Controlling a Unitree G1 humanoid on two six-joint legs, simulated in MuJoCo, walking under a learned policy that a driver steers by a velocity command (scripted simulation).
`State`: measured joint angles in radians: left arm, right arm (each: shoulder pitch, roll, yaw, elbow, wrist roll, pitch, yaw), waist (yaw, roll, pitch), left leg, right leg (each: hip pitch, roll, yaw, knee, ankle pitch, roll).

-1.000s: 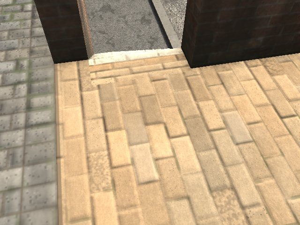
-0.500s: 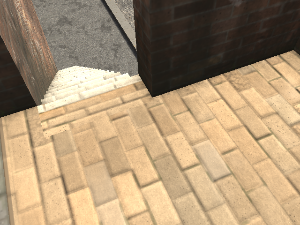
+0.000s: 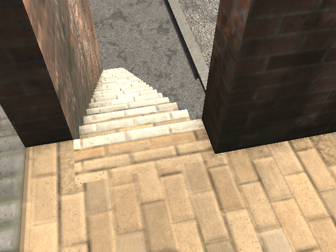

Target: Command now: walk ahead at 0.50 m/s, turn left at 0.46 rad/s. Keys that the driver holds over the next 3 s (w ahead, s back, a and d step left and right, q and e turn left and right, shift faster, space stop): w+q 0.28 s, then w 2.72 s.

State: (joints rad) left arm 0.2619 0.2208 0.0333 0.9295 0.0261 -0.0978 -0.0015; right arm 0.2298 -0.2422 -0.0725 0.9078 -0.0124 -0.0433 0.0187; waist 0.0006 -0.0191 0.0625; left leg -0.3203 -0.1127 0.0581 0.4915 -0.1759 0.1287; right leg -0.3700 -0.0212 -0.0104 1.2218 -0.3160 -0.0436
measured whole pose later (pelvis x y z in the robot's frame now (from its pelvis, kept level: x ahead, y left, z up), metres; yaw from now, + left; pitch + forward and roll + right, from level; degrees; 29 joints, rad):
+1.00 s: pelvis +0.51 +0.07 +0.01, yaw +16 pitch +0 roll -1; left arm 0.39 0.24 0.04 0.93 0.03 -0.04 0.01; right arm 0.14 -0.22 -0.03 0.82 -0.03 -0.06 -0.01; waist 0.04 -0.03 0.03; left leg -0.30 -0.03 0.07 0.46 -0.17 0.08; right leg -0.31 -0.02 -0.02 1.04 -0.38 -0.07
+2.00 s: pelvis +0.98 +0.14 -0.01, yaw +16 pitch +0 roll +0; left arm 0.54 0.23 0.03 0.93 0.00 -0.09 0.02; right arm 0.20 -0.21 -0.06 0.95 -0.03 0.07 -0.04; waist 0.03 0.03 -0.02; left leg -0.59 0.06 -0.03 0.96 -0.03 0.04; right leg -0.06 0.08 -0.07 0.51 -0.46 -0.11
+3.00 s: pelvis +1.43 +0.15 -0.40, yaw +14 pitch -3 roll +2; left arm 0.49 0.18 -0.02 1.11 0.03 -0.11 -0.01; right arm 0.16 -0.20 -0.08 0.94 -0.04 0.07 -0.04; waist 0.05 0.00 -0.01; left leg -0.81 -0.09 -0.15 1.10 0.20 0.01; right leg -0.22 0.04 -0.05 0.72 -0.45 -0.10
